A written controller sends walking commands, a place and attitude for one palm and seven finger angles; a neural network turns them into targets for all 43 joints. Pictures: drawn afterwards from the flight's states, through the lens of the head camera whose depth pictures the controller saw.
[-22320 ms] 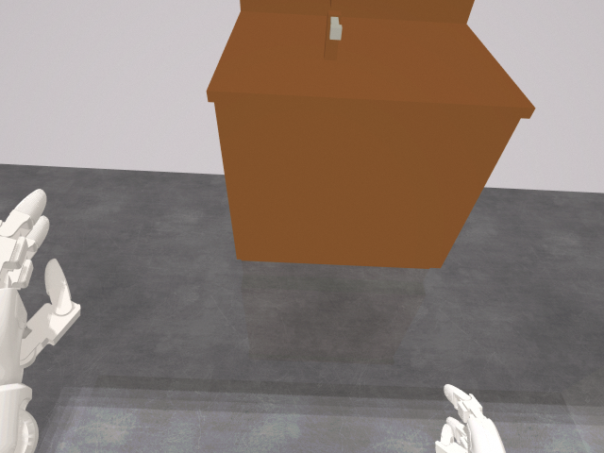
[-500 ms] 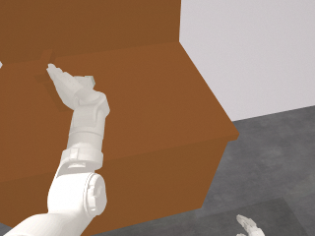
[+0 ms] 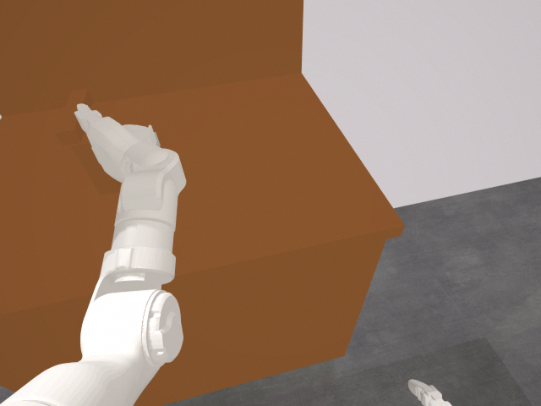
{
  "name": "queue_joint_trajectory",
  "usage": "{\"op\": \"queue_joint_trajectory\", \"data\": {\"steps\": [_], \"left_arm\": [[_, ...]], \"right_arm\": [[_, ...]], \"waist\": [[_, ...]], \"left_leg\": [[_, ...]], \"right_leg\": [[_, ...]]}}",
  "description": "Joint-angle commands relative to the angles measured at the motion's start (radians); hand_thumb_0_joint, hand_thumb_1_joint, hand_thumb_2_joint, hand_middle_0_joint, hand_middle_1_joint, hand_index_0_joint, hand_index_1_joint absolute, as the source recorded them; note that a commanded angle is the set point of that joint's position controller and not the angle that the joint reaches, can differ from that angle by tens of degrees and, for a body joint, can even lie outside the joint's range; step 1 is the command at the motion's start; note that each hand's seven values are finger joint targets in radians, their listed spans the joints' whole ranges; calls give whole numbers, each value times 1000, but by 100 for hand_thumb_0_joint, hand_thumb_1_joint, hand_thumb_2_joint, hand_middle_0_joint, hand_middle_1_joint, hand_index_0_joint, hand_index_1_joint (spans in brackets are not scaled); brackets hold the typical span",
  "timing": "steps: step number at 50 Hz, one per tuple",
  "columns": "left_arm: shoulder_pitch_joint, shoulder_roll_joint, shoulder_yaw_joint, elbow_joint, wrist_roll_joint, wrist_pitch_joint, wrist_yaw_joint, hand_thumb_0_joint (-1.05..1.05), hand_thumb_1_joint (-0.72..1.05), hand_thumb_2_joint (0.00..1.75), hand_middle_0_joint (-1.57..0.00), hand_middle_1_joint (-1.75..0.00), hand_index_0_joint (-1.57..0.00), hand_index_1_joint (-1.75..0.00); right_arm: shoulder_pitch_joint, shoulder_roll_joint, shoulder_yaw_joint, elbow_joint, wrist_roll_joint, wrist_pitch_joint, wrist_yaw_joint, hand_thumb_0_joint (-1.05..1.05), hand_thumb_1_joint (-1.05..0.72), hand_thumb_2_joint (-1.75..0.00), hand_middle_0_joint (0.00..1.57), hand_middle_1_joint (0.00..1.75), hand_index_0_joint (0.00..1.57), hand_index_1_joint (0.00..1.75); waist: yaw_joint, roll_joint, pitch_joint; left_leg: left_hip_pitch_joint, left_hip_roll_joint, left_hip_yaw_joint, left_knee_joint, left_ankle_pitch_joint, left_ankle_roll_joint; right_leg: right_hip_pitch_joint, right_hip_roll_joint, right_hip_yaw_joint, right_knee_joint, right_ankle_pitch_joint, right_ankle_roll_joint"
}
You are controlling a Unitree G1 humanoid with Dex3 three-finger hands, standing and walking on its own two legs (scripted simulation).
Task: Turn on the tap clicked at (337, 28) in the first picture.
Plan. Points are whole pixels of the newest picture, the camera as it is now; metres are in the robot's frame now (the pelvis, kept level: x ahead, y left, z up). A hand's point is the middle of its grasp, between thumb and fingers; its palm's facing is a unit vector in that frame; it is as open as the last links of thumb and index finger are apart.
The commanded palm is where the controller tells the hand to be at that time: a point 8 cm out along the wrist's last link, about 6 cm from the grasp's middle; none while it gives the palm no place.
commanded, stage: lift the hand up off the lever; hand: left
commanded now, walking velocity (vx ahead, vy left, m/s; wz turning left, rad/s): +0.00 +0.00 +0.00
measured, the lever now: (149, 143) +0.50 +0.25 +0.14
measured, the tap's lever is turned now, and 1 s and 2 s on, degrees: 73 73 73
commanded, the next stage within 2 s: draw the hand back beside the body in 0.60 s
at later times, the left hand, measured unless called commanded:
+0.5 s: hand (156, 119) +0.46 +0.20 +0.22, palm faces +0.79 -0.61 -0.08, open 7.8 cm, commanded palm +0.39 +0.23 +0.22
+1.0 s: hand (135, 163) +0.37 +0.20 +0.20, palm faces +0.36 -0.93 -0.10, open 7.8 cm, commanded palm +0.33 +0.24 +0.21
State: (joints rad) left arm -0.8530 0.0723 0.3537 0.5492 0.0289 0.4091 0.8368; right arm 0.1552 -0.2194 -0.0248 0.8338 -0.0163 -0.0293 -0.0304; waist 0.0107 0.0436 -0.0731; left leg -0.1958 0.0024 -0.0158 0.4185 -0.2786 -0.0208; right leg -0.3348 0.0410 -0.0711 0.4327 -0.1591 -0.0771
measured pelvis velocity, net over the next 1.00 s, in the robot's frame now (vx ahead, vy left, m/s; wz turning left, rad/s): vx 0.01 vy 0.01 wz -0.04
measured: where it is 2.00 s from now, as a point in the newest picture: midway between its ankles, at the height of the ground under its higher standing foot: outside the picture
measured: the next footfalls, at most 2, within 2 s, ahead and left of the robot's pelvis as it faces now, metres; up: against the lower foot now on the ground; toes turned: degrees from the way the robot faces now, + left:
none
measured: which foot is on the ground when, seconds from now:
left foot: down 0.00-1.00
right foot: down 0.00-1.00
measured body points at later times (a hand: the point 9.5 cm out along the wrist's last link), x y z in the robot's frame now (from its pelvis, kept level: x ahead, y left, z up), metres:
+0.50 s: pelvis +0.01 +0.00 +0.00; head +0.01 -0.03 +0.45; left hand +0.41 +0.22 +0.23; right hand +0.17 -0.23 -0.12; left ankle -0.04 +0.14 -0.74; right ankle +0.04 -0.07 -0.74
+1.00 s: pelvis +0.01 +0.01 +0.00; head -0.01 -0.02 +0.45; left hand +0.35 +0.25 +0.21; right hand +0.19 -0.23 -0.09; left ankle -0.04 +0.13 -0.74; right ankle +0.04 -0.07 -0.74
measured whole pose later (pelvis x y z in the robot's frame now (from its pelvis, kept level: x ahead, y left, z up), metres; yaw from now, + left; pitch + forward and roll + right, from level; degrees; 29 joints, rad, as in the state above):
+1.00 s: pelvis +0.01 +0.01 +0.00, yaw -2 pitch -4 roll +0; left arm -0.32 0.26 0.23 0.06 -0.12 0.30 0.21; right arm 0.12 -0.23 0.01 0.70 0.04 0.03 -0.05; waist 0.01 0.06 -0.01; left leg 0.01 0.02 0.02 0.34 -0.28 -0.01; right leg -0.16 0.06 -0.04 0.38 -0.16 -0.07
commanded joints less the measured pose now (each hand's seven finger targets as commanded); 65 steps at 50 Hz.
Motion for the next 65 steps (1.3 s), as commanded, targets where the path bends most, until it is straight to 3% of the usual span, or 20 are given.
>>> {"op": "queue_joint_trajectory", "data": {"steps": [1, 8, 14, 17, 19, 23, 24, 28, 35, 36, 39, 40, 43, 45, 46, 48, 51, 57, 59, 65], "left_arm": [[-548, 210, -45, -240, 49, -64, 6, 0, 90, 90, -15, -15, -15, -15], [-491, 198, -45, -214, 31, -32, -6, 0, 90, 90, -15, -15, -15, -15], [-548, 219, -39, -202, 33, -21, -7, 0, 90, 90, -15, -15, -15, -15], [-606, 172, -87, -185, 37, -17, -1, 0, 90, 90, -15, -15, -15, -15], [-620, 213, -53, -185, 39, -20, 4, 0, 90, 90, -15, -15, -15, -15], [-618, 181, -70, -157, 41, -15, 10, 0, 90, 90, -15, -15, -15, -15], [-592, 232, -21, -146, 43, -17, 12, 0, 90, 90, -15, -15, -15, -15], [-490, 216, -14, -245, 32, -16, 5, 0, 90, 90, -15, -15, -15, -15], [-411, 178, -47, -381, 16, -2, -35, 0, 90, 90, -15, -15, -15, -15], [-325, 135, -215, -489, 45, -3, -198, 0, 90, 90, -15, -15, -15, -15], [-196, 266, -115, -653, 6, -19, -360, 0, 90, 90, -15, -16, -15, -16], [-155, 240, -149, -678, -14, -24, -418, 0, 90, 90, -16, -16, -16, -16], [51, 313, -92, -693, -76, -12, -577, 0, 90, 90, -16, -17, -16, -17], [90, 319, -60, -737, -121, 22, -591, 0, 90, 90, -16, -18, -16, -18], [232, 505, 3, -680, -138, -128, -612, 0, 90, 90, -16, -18, -16, -18], [344, 456, -32, -661, -137, -250, -649, 0, 90, 90, -16, -19, -16, -19], [255, 450, -88, -838, -127, -390, -679, 0, 90, 90, -17, -20, -17, -20], [195, 385, -197, -806, -111, -505, -681, 0, 90, 90, -17, -22, -17, -22], [239, 365, -212, -793, -105, -523, -683, 0, 90, 90, -17, -22, -17, -22], [504, 406, -115, -768, -117, -550, -695, 0, 90, 90, -18, -24, -18, -24]], "right_arm": [[-128, -101, -33, -137, -4, -46, -4, 0, -90, -90, 20, 30, 20, 30], [-137, -106, -30, -143, 3, -41, -7, 0, -90, -90, 20, 30, 20, 30], [-156, -106, -31, -133, 7, -43, -9, 0, -90, -90, 20, 30, 20, 30], [-157, -100, -25, -128, 5, -49, -4, 0, -90, -90, 20, 30, 20, 30], [-158, -104, -30, -123, 4, -46, -5, 0, -90, -90, 20, 30, 20, 30], [-142, -102, -27, -126, -2, -42, -2, 0, -90, -90, 20, 30, 20, 30], [-140, -106, -32, -124, -2, -36, -3, 0, -90, -90, 20, 30, 20, 30], [-116, -104, -35, -157, -3, -20, 3, 0, -90, -90, 20, 30, 20, 30], [-146, -104, -36, -176, 11, -18, 3, 0, -90, -90, 20, 30, 20, 30], [-105, -135, -38, -176, 15, 11, -12, 0, -90, -90, 20, 30, 20, 30], [-122, -113, -33, -227, 39, 24, -50, 0, -90, -90, 20, 30, 20, 30], [-129, -105, -22, -237, 44, 26, -55, 0, -90, -90, 20, 30, 20, 30], [-163, -101, 5, -264, 62, 33, -68, 0, -90, -90, 20, 30, 20, 30], [-217, -90, 22, -286, 75, 28, -73, 0, -90, -90, 20, 30, 20, 30], [-170, -106, 6, -277, 43, 18, -32, 0, -90, -90, 20, 30, 20, 30], [-189, -90, 11, -294, 45, 6, -10, 0, -90, -90, 20, 30, 20, 30], [-195, -82, 5, -323, 46, -28, 0, 0, -90, -90, 20, 30, 20, 30], [-176, -93, 6, -305, 46, -74, -8, 0, -90, -90, 20, 30, 20, 30], [-181, -91, 8, -303, 48, -76, -9, 0, -90, -90, 20, 30, 20, 30], [-179, -84, 17, -312, 36, -43, -4, 0, -90, -90, 20, 30, 20, 30]], "waist": [[11, -57, -327], [12, -110, -307], [13, -79, -291], [0, -74, -277], [8, -81, -300], [5, -96, -320], [16, -88, -338], [31, -85, -415], [32, -95, -352], [-18, -136, -355], [31, -56, -389], [28, -67, -351], [58, -85, -250], [78, -30, -191], [47, -54, -101], [58, -101, -96], [37, 28, -132], [-7, 7, -41], [-4, 51, -29], [41, -49, -51]], "left_leg": [[-58, -13, 50, -32, 228, 14], [-65, -15, 55, -44, 220, 21], [-59, -17, 48, -52, 177, 21], [-65, -18, 49, -49, 146, 21], [-64, -19, 42, -50, 149, 21], [-62, -15, 49, -43, 201, 18], [-57, -14, 45, -41, 226, 17], [-23, -12, 64, -27, 389, 4], [16, 2, 64, -38, 422, 6], [70, -3, 61, -38, 445, 28], [128, -4, 59, -59, 492, 45], [134, -3, 61, -63, 490, 46], [110, -3, 60, -90, 419, 53], [97, -9, 61, -103, 363, 48], [58, 6, 59, -98, 290, 54], [15, 2, 56, -103, 260, 59], [87, -4, 61, -105, 248, 57], [124, -12, 32, -134, 88, 60], [126, -16, 25, -150, 56, 57], [82, -7, 9, -183, 118, 49]], "right_leg": [[298, -67, 56, -57, 85, 58], [316, -68, 62, -72, 91, 66], [290, -68, 60, -89, 18, 62], [265, -71, 64, -95, -11, 63], [277, -69, 60, -89, -10, 62], [294, -71, 57, -75, 66, 64], [309, -70, 53, -66, 95, 63], [403, -75, 49, -11, 375, 67], [389, -65, 34, -17, 357, 58], [423, -53, 50, 6, 437, 55], [497, -51, 60, -6, 495, 52], [490, -53, 61, -17, 502, 54], [492, -49, 71, -48, 461, 56], [459, -47, 68, -76, 340, 51], [420, -79, 86, -78, 355, 78], [448, -77, 102, -71, 325, 76], [410, -64, 96, -93, 210, 54], [288, -48, 83, -171, -27, 49], [279, -49, 76, -174, -51, 43], [389, -47, 59, -165, 12, 36]]}}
